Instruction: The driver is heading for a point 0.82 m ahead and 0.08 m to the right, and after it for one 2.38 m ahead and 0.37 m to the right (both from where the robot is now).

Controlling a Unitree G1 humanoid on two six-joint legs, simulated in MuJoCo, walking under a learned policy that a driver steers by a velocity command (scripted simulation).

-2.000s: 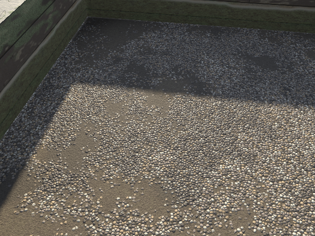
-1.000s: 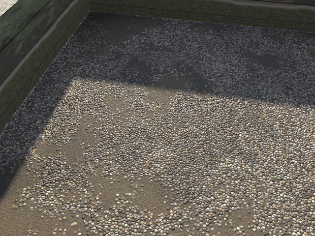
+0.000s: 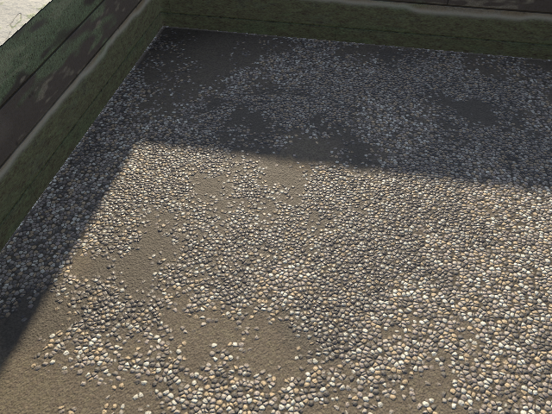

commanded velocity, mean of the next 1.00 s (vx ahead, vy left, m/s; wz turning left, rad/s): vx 0.50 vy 0.00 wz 0.00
